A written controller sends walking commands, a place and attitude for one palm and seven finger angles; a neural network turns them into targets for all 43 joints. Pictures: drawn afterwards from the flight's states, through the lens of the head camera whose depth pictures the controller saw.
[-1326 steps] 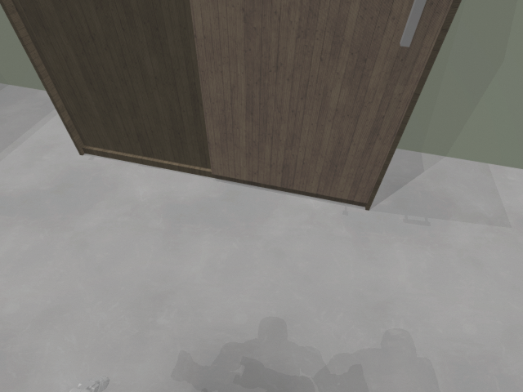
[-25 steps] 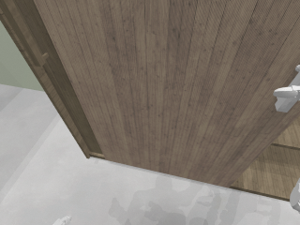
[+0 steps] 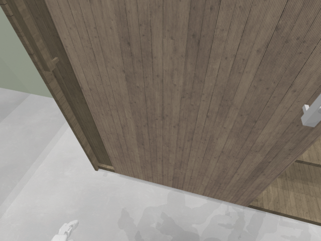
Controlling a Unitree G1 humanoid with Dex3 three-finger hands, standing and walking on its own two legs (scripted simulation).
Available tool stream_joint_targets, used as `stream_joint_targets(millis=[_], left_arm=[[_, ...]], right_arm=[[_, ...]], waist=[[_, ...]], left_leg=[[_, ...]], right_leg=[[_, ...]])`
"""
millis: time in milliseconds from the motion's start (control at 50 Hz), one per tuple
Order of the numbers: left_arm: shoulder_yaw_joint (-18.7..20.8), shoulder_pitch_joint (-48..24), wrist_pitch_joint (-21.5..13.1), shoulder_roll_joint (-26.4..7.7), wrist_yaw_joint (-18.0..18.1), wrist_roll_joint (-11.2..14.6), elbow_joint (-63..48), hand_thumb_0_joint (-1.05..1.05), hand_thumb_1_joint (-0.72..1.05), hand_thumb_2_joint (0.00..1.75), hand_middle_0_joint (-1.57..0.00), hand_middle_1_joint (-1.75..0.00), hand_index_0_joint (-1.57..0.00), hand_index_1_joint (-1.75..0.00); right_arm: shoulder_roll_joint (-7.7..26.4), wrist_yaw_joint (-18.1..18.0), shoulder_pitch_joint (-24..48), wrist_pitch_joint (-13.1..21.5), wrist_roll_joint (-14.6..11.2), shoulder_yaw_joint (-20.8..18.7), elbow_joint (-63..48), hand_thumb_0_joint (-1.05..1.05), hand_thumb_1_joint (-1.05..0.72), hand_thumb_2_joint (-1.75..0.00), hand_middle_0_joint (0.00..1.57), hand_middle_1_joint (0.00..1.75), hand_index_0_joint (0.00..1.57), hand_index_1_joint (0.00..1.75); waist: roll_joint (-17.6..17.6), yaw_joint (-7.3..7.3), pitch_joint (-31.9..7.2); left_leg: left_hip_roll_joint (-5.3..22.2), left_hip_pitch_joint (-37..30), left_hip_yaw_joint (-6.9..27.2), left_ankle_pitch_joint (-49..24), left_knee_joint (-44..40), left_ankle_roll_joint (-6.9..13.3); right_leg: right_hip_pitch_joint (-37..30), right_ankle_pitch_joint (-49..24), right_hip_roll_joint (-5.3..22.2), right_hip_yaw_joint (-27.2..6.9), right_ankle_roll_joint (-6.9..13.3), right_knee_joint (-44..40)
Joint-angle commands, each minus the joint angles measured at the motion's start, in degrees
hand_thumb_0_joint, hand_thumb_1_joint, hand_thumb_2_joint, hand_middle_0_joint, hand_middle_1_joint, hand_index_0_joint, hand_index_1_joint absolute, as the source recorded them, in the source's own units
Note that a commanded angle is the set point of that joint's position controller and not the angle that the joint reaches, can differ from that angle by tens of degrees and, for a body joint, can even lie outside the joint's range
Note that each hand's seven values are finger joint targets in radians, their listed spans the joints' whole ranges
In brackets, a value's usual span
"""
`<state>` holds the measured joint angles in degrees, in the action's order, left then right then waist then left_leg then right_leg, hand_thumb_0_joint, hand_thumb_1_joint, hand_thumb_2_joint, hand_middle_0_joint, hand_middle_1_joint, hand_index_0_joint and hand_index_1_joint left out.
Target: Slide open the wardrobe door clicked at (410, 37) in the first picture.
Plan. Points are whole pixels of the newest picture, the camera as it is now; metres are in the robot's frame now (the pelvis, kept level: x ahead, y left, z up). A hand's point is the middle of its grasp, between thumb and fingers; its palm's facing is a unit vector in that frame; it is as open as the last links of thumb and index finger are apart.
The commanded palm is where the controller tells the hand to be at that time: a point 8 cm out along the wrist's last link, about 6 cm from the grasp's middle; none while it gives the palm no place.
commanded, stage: slip the hand off the handle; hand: right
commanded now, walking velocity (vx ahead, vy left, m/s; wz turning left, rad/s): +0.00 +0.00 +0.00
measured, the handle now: out of the picture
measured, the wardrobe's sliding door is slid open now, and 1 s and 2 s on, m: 0.66 0.66 0.66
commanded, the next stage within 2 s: draw the hand back to the body in 0.90 s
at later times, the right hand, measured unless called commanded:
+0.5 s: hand out of the picture +0.38 -0.39 +0.20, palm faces +0.46 +0.87 -0.18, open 14.6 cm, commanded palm +0.33 -0.42 +0.21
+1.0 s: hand out of the picture +0.28 -0.37 +0.21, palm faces +0.51 +0.84 -0.18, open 14.7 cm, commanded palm +0.25 -0.40 +0.21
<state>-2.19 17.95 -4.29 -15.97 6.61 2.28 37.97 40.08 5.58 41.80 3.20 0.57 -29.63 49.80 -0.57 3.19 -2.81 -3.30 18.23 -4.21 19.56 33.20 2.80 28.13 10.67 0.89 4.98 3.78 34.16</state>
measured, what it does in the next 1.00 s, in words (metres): stands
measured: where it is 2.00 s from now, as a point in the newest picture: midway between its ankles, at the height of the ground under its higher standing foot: outside the picture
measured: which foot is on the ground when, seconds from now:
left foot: down 0.00-1.00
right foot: down 0.00-1.00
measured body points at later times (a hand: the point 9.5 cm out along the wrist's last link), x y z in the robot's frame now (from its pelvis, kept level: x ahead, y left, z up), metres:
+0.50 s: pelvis +0.01 -0.02 +0.00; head +0.04 -0.02 +0.45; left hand +0.10 +0.26 -0.10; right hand +0.35 -0.43 +0.21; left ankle -0.03 +0.09 -0.73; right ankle +0.07 -0.08 -0.73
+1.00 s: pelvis +0.01 -0.02 +0.01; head -0.01 -0.01 +0.46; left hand +0.22 +0.19 -0.06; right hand +0.25 -0.41 +0.22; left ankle -0.03 +0.09 -0.73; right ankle +0.07 -0.08 -0.73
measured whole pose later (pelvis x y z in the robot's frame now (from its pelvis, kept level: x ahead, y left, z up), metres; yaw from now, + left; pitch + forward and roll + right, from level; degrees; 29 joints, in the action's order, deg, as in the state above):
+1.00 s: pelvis +0.01 -0.02 +0.01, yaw -2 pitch -1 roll +1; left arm -5.0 9.7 -7.3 -13.2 7.6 3.9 35.4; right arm 30.1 6.1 11.6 -8.1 -9.7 -28.7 7.5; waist -1.5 -4.4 -2.3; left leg -1.0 8.7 -5.4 18.7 28.3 1.5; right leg 19.2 9.3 -2.1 3.8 4.9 29.0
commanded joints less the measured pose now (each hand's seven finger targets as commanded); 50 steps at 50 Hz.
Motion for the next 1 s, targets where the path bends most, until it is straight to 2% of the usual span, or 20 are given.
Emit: stream_joint_targets(millis=[0, 60, 100, 180, 200, 240, 320, 360, 400, 480, 520, 580, 640, 660, 680, 720, 800, 860, 900, 980], left_arm=[[3.6, 2.5, -1.7, -9.7, 1.3, -0.1, -4.8, 0.0, 0.9, 0.9, -0.2, -0.3, -0.2, -0.3], [3.8, 3.8, -1.3, -10.2, 1.5, 0.0, -4.2, 0.0, 0.9, 0.9, -0.2, -0.3, -0.2, -0.3], [3.7, 4.4, -1.2, -10.3, 1.5, 0.0, -3.5, 0.0, 0.9, 0.9, -0.2, -0.3, -0.2, -0.3], [4.0, 5.5, -0.7, -10.8, 1.8, 0.1, -3.0, 0.0, 0.9, 0.9, -0.2, -0.3, -0.2, -0.3], [4.1, 5.5, -0.6, -10.4, 1.7, 0.2, -3.2, 0.0, 0.9, 0.9, -0.2, -0.3, -0.2, -0.3], [4.2, 4.8, -0.6, -10.6, 1.7, 0.3, -3.4, 0.0, 0.9, 0.9, -0.2, -0.3, -0.2, -0.3], [4.2, 3.3, -0.8, -10.4, 1.2, 0.6, -5.1, 0.0, 0.9, 0.9, -0.2, -0.3, -0.2, -0.3], [4.3, 2.3, -1.2, -10.4, 1.3, 0.6, -6.3, 0.0, 0.9, 0.9, -0.2, -0.3, -0.2, -0.3], [4.0, 0.8, -1.7, -9.7, 1.0, 0.8, -7.5, 0.0, 0.9, 0.9, -0.2, -0.3, -0.2, -0.3], [3.7, -1.6, -2.9, -8.7, 0.9, 0.8, -9.1, 0.0, 0.9, 0.9, -0.2, -0.3, -0.2, -0.3], [3.1, -3.2, -3.5, -8.1, 1.1, 1.1, -9.3, 0.0, 0.9, 0.9, -0.2, -0.3, -0.2, -0.3], [3.0, -4.6, -4.4, -7.7, 1.4, 0.9, -9.8, 0.0, 0.9, 0.9, -0.2, -0.3, -0.2, -0.3], [2.1, -7.0, -5.2, -6.8, 1.6, 1.3, -10.1, 0.0, 0.9, 0.9, -0.2, -0.3, -0.2, -0.3], [2.1, -7.1, -5.3, -6.6, 1.8, 1.3, -9.8, 0.0, 0.9, 0.9, -0.2, -0.3, -0.2, -0.3], [2.3, -7.3, -5.4, -7.0, 1.8, 1.2, -9.6, 0.0, 0.9, 0.9, -0.2, -0.3, -0.2, -0.3], [1.6, -8.7, -5.5, -6.4, 1.8, 1.4, -9.7, 0.0, 0.9, 0.9, -0.2, -0.3, -0.2, -0.3], [1.3, -10.1, -5.7, -6.0, 1.7, 1.2, -9.9, 0.0, 0.9, 0.9, -0.2, -0.3, -0.2, -0.3], [0.7, -11.9, -5.8, -5.2, 1.7, 1.3, -10.3, 0.0, 0.9, 0.9, -0.2, -0.3, -0.2, -0.3], [0.7, -12.0, -5.7, -5.4, 1.7, 1.3, -9.8, 0.0, 0.9, 0.9, -0.2, -0.3, -0.2, -0.3], [0.3, -12.9, -6.2, -5.4, 2.6, 1.5, -9.0, 0.0, 0.9, 0.9, -0.2, -0.3, -0.2, -0.3]], right_arm=[[26.7, 0.2, 26.2, 5.3, 0.1, -4.7, -9.9, 0.0, 0.55, -0.2, 0.25, 1.15, 0.25, 1.15], [27.1, 2.6, 24.9, 6.7, -0.5, -4.4, -7.4, 0.0, 0.55, -0.2, 0.25, 1.15, 0.25, 1.15], [26.4, 4.5, 27.6, 7.2, -0.7, -2.5, -6.2, 0.0, 0.55, -0.2, 0.25, 1.15, 0.25, 1.15], [28.4, 7.0, 27.4, 8.7, -1.9, -3.9, -5.8, 0.0, 0.55, -0.2, 0.25, 1.15, 0.25, 1.15], [26.5, 7.4, 25.3, 8.6, -2.6, -3.5, -5.6, 0.0, 0.55, -0.2, 0.25, 1.15, 0.25, 1.15], [26.3, 7.7, 22.1, 8.6, -3.9, -4.8, -7.0, 0.0, 0.55, -0.2, 0.25, 1.15, 0.25, 1.15], [24.3, 7.1, 15.8, 7.2, -5.3, -5.2, -13.8, 0.0, 0.55, -0.2, 0.25, 1.15, 0.25, 1.15], [25.5, 6.5, 10.2, 6.4, -6.4, -8.2, -18.5, 0.0, 0.55, -0.2, 0.25, 1.15, 0.25, 1.15], [22.9, 5.9, 8.9, 5.2, -6.8, -7.1, -24.5, 0.0, 0.55, -0.2, 0.25, 1.15, 0.25, 1.15], [21.3, 4.0, 1.0, 2.6, -8.1, -9.5, -33.9, 0.0, 0.55, -0.2, 0.25, 1.15, 0.25, 1.15], [17.7, 3.3, 1.7, 0.5, -8.4, -6.9, -36.6, 0.0, 0.55, -0.2, 0.25, 1.15, 0.25, 1.15], [16.8, 1.9, -2.0, -1.6, -8.7, -7.7, -42.7, 0.0, 0.55, -0.2, 0.25, 1.15, 0.25, 1.15], [10.5, 1.3, -1.4, -3.9, -9.1, -2.5, -45.9, 0.0, 0.55, -0.2, 0.25, 1.15, 0.25, 1.15], [9.6, 1.0, -2.4, -4.5, -9.3, -2.1, -46.3, 0.0, 0.55, -0.2, 0.25, 1.15, 0.25, 1.15], [11.1, 0.7, -4.0, -5.1, -9.4, -3.8, -47.0, 0.0, 0.55, -0.2, 0.25, 1.15, 0.25, 1.15], [8.5, 0.4, -4.6, -6.5, -9.5, -1.8, -47.6, 0.0, 0.55, -0.2, 0.25, 1.15, 0.25, 1.15], [9.4, -0.2, -8.0, -7.0, -9.9, -3.7, -52.2, 0.0, 0.55, -0.2, 0.25, 1.15, 0.25, 1.15], [7.3, -0.1, -11.0, -6.9, -10.5, -2.8, -55.4, 0.0, 0.55, -0.2, 0.25, 1.15, 0.25, 1.15], [8.9, 0.0, -12.3, -7.3, -10.9, -4.8, -55.3, 0.0, 0.55, -0.2, 0.25, 1.15, 0.25, 1.15], [8.2, 0.2, -7.3, -7.8, -10.6, -2.6, -53.1, 0.0, 0.55, -0.2, 0.25, 1.15, 0.25, 1.15]], waist=[[-5.5, -0.21, -14.2], [-5.9, 0.06, -14.2], [-7.3, 1.09, -14.2], [-7.4, 0.63, -16.3], [-7.3, 0.0, -16.3], [-7.5, -0.89, -16.4], [-7.9, -2.13, -16.9], [-7.5, -3.83, -17.9], [-8.5, -3.65, -18.0], [-8.0, -5.16, -17.8], [-8.7, -4.28, -14.5], [-9.3, -5.04, -15.7], [-8.1, -4.05, -13.0], [-6.6, -4.1, -12.6], [-7.1, -4.52, -13.3], [-6.8, -4.38, -11.4], [-6.0, -5.47, -13.4], [-6.0, -5.84, -12.3], [-5.5, -5.76, -11.2], [-7.2, -4.67, -7.3]], left_leg=[[2.3, 6.6, 5.1, -7.2, -7.2, -1.8], [2.3, 7.5, 5.3, -7.6, -7.5, -1.7], [2.0, 9.4, 5.2, -7.2, -7.4, -1.7], [1.6, 9.8, 4.8, -7.7, -7.3, -1.5], [1.4, 10.1, 4.5, -7.6, -7.2, -1.4], [1.3, 10.1, 4.3, -7.4, -7.0, -1.3], [1.1, 9.4, 3.6, -8.0, -6.6, -1.1], [1.3, 6.8, 3.7, -9.6, -6.6, -0.8], [0.8, 7.6, 2.9, -9.9, -6.0, -1.0], [0.7, 6.0, 2.2, -10.3, -5.9, -1.0], [0.7, 8.1, 1.7, -7.9, -6.1, -1.1], [0.9, 6.3, 1.8, -9.0, -6.6, -0.9], [1.2, 8.0, 1.2, -7.6, -6.5, -1.2], [1.3, 6.9, 1.5, -8.3, -7.3, -1.0], [1.3, 6.6, 1.4, -8.0, -7.3, -1.1], [1.5, 6.7, 1.3, -7.4, -7.5, -1.0], [1.6, 3.5, 1.3, -9.2, -8.3, -0.7], [1.5, 2.5, 1.4, -9.5, -9.2, -0.6], [1.4, 2.1, 1.2, -9.4, -9.5, -0.7], [1.7, 3.8, 1.8, -5.5, -10.6, -0.8]], right_leg=[[-15.9, -2.9, 0.7, -5.9, 0.2, -2.7], [-16.7, -3.6, 0.9, -6.2, 0.3, -2.0], [-17.4, -3.3, 0.8, -6.6, 0.3, -2.0], [-18.9, -4.9, 0.7, -7.5, 0.4, -1.8], [-19.4, -5.1, 0.7, -7.6, 0.3, -1.9], [-19.9, -5.2, 0.8, -7.9, 0.2, -2.2], [-21.5, -6.7, 0.9, -8.4, 0.1, -2.7], [-21.6, -8.8, 1.1, -8.1, 0.2, -2.6], [-23.4, -9.8, 1.2, -8.6, 0.0, -3.2], [-24.8, -11.0, 1.5, -9.4, -0.4, -4.4], [-25.1, -6.6, 1.9, -10.7, -0.8, -5.9], [-26.9, -7.8, 1.9, -11.0, -1.1, -6.6], [-28.0, -4.0, 2.5, -13.1, -1.8, -8.3], [-27.8, -4.5, 2.2, -12.3, -1.6, -8.1], [-28.2, -4.1, 2.2, -12.7, -1.8, -8.6], [-27.7, -2.2, 2.1, -13.1, -2.1, -9.5], [-28.9, -5.3, 1.7, -12.3, -2.3, -9.6], [-29.0, -5.2, 1.5, -11.4, -2.1, -9.8], [-28.3, -5.2, 1.3, -11.3, -2.2, -10.2], [-26.1, 2.7, 0.8, -11.0, -1.8, -11.3]])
